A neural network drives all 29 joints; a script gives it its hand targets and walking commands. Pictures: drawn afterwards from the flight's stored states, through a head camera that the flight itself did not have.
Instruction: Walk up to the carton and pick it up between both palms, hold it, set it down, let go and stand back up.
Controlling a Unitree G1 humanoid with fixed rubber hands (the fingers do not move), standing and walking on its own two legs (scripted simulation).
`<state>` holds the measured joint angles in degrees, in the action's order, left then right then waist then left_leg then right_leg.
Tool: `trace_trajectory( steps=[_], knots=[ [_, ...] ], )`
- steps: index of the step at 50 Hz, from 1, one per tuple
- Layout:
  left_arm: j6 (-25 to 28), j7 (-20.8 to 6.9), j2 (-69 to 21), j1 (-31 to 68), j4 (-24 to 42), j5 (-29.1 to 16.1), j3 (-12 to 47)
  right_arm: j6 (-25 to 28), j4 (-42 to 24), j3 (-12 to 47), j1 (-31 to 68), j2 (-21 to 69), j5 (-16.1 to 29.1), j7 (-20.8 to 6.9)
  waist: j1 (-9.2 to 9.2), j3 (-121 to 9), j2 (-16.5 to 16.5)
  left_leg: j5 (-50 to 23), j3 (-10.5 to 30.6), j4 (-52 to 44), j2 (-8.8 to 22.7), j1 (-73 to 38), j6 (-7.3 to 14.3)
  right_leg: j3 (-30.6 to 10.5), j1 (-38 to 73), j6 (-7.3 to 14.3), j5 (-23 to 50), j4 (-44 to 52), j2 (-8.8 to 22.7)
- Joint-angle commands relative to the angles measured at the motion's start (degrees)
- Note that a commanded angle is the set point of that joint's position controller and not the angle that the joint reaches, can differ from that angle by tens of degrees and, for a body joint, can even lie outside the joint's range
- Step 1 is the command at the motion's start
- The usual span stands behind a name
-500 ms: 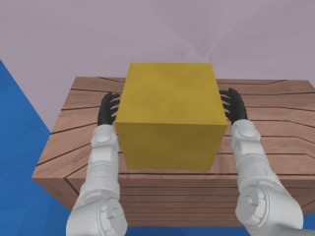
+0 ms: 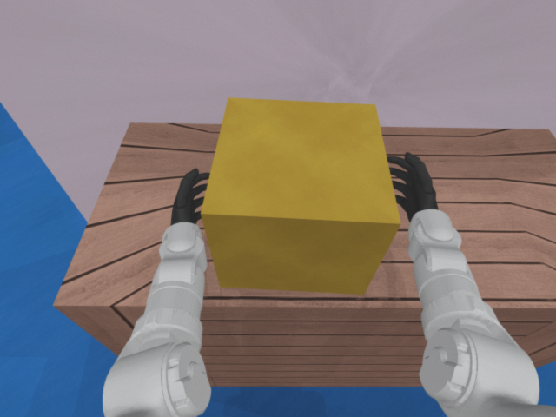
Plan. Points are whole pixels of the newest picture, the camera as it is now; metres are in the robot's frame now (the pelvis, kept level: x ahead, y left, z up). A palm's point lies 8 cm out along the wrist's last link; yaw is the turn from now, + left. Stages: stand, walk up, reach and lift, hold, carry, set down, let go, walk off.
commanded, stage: set down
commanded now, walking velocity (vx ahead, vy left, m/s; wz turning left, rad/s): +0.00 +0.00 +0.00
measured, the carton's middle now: (296, 197) +0.48 -0.03 +0.01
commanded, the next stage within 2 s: none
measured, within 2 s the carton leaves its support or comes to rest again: neither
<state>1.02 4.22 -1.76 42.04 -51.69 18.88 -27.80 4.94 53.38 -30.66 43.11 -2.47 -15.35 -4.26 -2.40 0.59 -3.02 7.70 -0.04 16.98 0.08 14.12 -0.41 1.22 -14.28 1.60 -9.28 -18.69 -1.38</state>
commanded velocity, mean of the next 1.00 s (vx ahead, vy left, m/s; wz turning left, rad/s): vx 0.00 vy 0.00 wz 0.00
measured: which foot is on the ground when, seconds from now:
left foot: down 0.00-1.00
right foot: down 0.00-1.00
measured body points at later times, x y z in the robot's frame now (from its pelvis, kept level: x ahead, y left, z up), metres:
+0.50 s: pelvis +0.03 +0.00 -0.01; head +0.10 +0.01 +0.44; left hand +0.46 +0.17 +0.01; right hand +0.44 -0.22 +0.03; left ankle +0.01 +0.12 -0.75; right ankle +0.00 -0.09 -0.75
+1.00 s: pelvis -0.03 -0.01 -0.01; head +0.01 +0.00 +0.44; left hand +0.37 +0.20 +0.03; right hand +0.37 -0.24 +0.06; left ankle +0.01 +0.12 -0.75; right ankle +0.00 -0.09 -0.75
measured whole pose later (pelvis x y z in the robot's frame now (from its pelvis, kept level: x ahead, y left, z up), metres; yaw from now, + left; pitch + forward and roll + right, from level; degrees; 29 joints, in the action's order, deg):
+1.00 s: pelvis -0.03 -0.01 -0.01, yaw -1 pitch +14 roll +0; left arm 14.1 2.0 13.5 31.2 -54.3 -9.7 -4.9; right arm 13.8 62.0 9.1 38.8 -18.6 23.8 -0.6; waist -1.2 -10.8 -1.1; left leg 6.7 -0.1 22.1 2.1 29.7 -1.3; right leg 1.2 -29.2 2.7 -6.5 -21.5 -3.4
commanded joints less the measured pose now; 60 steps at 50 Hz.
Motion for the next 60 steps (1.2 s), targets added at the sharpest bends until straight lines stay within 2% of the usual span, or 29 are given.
trace_trajectory(
  steps=[1, 6, 10, 14, 19, 23, 25, 27, 29, 30, 32, 33, 34, 35, 37, 39, 42, 46, 48, 52, 56, 58, 60],
  knots=[
    [6.8, 5.19, 6.25, 31.56, 2.95, -11.54, 14.85, 3.21, 2.54, 17.49, 26.98, -4.94, 11.6, 0.82, 5.28, -33.41, 3.12, -4.65, -4.52, 5.19, 1.9, -1.38, 0.57, 0.29, -3.5, -2.84, 6.32, -1.82, -0.44],
    [10.71, 6.51, 11.5, 32.94, -1.4, -17.77, 19.05, 4.92, 4.58, 21.61, 28.18, -13.26, 19.35, 2.18, 6.07, -46.37, 6.95, -13.95, -3.19, 9.69, 2.76, -3.25, -2.05, 0.21, -8.11, -0.93, 11.47, -3.88, -1.01],
    [13.11, 6.32, 12.08, 31.44, -5.17, -21.21, 22.48, 7.64, 7.09, 24.94, 29.28, -19.06, 25.52, 2.61, 6.74, -51.62, 10.07, -25.35, -2.03, 13.12, 3.17, -8.36, -4.94, 0.68, -12.94, -0.21, 15.38, -5.15, -1.73],
    [14.47, 5.13, 12.67, 28.68, -9.6, -22.41, 23.9, 10.81, 10.75, 27.17, 29.93, -23.34, 29.83, 2.99, 7.19, -52.49, 10.38, -35.24, -1.52, 15.75, 3.29, -11.74, -6.68, 1.02, -14.9, -0.26, 20.46, -5.99, -2.36],
    [15.59, 3.3, 15.4, 25.46, -13.65, -23.62, 22.96, 14.19, 13.17, 30.2, 30.19, -27.29, 32.7, 3.53, 8.1, -49.57, 5.98, -39.7, -1.89, 16.74, 2.96, -9.61, -6.73, 0.57, -10.09, -1.74, 30.23, -8.35, -2.51],
    [17.02, 2.32, 16.92, 23.06, -11.38, -25.17, 22.98, 16.42, 12.86, 33.25, 28.55, -28.39, 33.87, 3.49, 7.65, -49.4, 3.81, -39.95, -1.51, 16.67, 2.99, -7.12, -5.88, 0.41, -7.08, -3.36, 37.17, -10.61, -2.02],
    [17.3, 2.29, 16.86, 21.16, -7.52, -26.4, 23.85, 17.21, 12.82, 34.36, 26.41, -28.64, 34.45, 3.14, 7.11, -49.7, 5.37, -43.03, -0.05, 17.22, 3.88, -10.63, -5.41, 0.99, -12.16, -3.81, 35.11, -10.56, -1.87],
    [17.28, 2.59, 17.02, 20.52, -3.63, -27.79, 24.79, 17.45, 13.16, 35.06, 24.92, -28.88, 35.6, 2.58, 7.64, -51.28, 6.94, -47.32, 0.78, 18.1, 5.13, -14.52, -5.28, 1.17, -17.92, -2.64, 29.09, -7.45, -1.85],
    [17.29, 2.48, 18.04, 18.79, -0.26, -28.33, 24.95, 17.22, 11.33, 36.2, 22.35, -28.81, 37.36, 2.23, 8.04, -52.82, 6.56, -46.11, 0.14, 18.05, 4.59, -13.03, -5.16, 0.43, -15.32, -1.61, 30.27, -5.99, -1.87],
    [17.31, 2.06, 19.03, 17.66, 1.46, -28.29, 24.62, 16.94, 9.32, 36.95, 20.84, -28.69, 38.1, 2.26, 7.66, -53.26, 5.73, -43.43, -0.48, 17.41, 3.78, -10.54, -5.05, -0.08, -10.69, -2.25, 34.32, -6.91, -1.61],
    [17.41, 0.75, 21.34, 14.19, 4.05, -27.61, 22.96, 16.67, 4.45, 39.22, 16.81, -27.81, 39.04, 2.75, 6.8, -53.55, 3.07, -34.95, -1.97, 14.46, 1.48, -1.5, -3.71, -1.6, 2.55, -4.8, 45.66, -10.38, -0.3],
    [17.49, 0.17, 22.49, 12.66, 4.74, -27.31, 21.92, 16.95, 1.4, 40.34, 14.86, -27.0, 39.3, 3.26, 6.96, -54.19, 0.44, -28.56, -3.03, 11.56, 0.23, 7.37, -2.47, -3.18, 11.94, -5.92, 52.66, -11.77, 1.44],
    [17.58, -0.32, 23.62, 11.9, 5.27, -27.21, 20.86, 17.23, -1.9, 41.18, 13.4, -26.09, 39.36, 3.88, 6.98, -54.69, -2.08, -22.89, -3.41, 7.34, -0.14, 16.87, -0.79, -5.0, 20.55, -7.39, 57.58, -13.38, 3.47],
    [17.89, -0.78, 24.63, 12.74, 5.38, -27.28, 19.97, 17.2, -3.99, 41.19, 13.7, -25.72, 39.27, 4.38, 6.48, -55.67, -3.4, -18.35, -3.27, 4.0, 0.06, 22.43, 0.17, -5.94, 25.51, -8.63, 59.03, -14.26, 4.91],
    [18.57, -1.65, 25.19, 12.8, 6.83, -28.0, 19.53, 16.42, -6.01, 40.36, 14.08, -25.93, 39.57, 4.84, 4.9, -55.85, -3.31, -17.46, -2.62, 3.36, 0.04, 19.81, 0.08, -5.4, 25.23, -9.59, 55.21, -13.58, 4.81],
    [18.56, -2.36, 24.55, 12.1, 8.26, -28.73, 20.12, 14.83, -4.86, 39.01, 13.55, -27.03, 40.0, 4.8, 3.71, -52.86, -0.84, -18.1, -1.87, 5.92, 0.09, 9.9, -1.41, -3.71, 17.83, -8.62, 45.22, -11.37, 2.66],
    [17.5, -2.85, 24.57, 9.51, 9.08, -29.36, 20.52, 12.49, -4.5, 37.97, 9.39, -27.3, 40.27, 5.04, 3.48, -46.32, -0.45, -13.95, -2.06, 5.52, -0.31, 5.86, -1.25, -3.57, 12.93, -7.08, 31.91, -7.8, 1.95],
    [14.77, -2.97, 23.5, 9.35, 5.47, -29.62, 22.32, 9.29, -0.29, 36.56, 8.07, -26.84, 39.75, 4.5, 3.88, -36.33, -0.03, -5.14, -2.09, 3.68, -0.3, 3.48, -0.63, -3.36, 6.69, -5.46, 11.14, -4.03, 1.6],
    [13.33, -2.46, 22.8, 10.12, 4.56, -29.6, 23.39, 7.97, 0.8, 35.53, 8.79, -26.6, 38.9, 3.69, 4.57, -32.05, 0.6, -0.96, -2.11, 2.93, -0.1, 2.67, -0.5, -2.92, 3.37, -4.33, 0.77, -2.39, 1.3],
    [11.47, -0.44, 21.46, 11.43, 5.26, -29.82, 25.79, 7.04, -0.35, 33.11, 9.6, -26.79, 37.21, 1.64, 4.69, -27.45, 1.62, 6.98, -1.4, 2.61, 0.38, 0.94, -0.67, -2.43, -2.33, -2.31, -12.99, -0.65, 0.96],
    [11.28, 2.54, 18.88, 10.25, 11.51, -30.52, 29.05, 7.89, -3.37, 28.58, 8.28, -28.8, 35.51, -0.54, 3.16, -31.68, 2.79, 13.33, 1.98, 3.12, 1.56, -3.76, -1.89, -0.99, -8.15, -0.63, -14.4, -1.03, 0.75],
    [11.39, 3.55, 18.45, 9.55, 13.87, -31.12, 29.67, 8.18, -5.11, 27.51, 7.46, -29.14, 34.92, -1.26, 2.67, -34.27, 2.3, 13.15, 2.41, 3.69, 1.8, -5.16, -2.18, -0.97, -8.79, -0.74, -12.73, -1.15, 0.82],
    [11.24, 4.23, 18.59, 9.13, 14.52, -31.31, 29.29, 8.11, -6.64, 27.69, 7.44, -28.45, 34.33, -1.85, 3.22, -35.86, 1.86, 11.64, 1.99, 4.12, 1.74, -4.89, -2.32, -1.36, -8.34, -1.17, -11.34, -1.19, 1.1]
  ],
)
